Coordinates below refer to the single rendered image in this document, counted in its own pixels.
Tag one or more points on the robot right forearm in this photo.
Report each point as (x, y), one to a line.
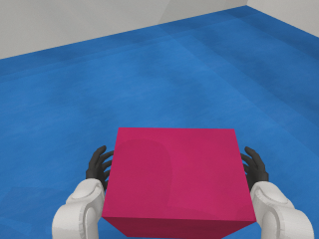
(276, 214)

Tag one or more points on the robot right hand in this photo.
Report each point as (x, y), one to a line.
(255, 169)

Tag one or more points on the robot left forearm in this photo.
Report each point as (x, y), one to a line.
(79, 217)

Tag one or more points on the carton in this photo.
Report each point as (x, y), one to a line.
(177, 183)

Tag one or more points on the robot left hand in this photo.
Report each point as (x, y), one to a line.
(96, 166)

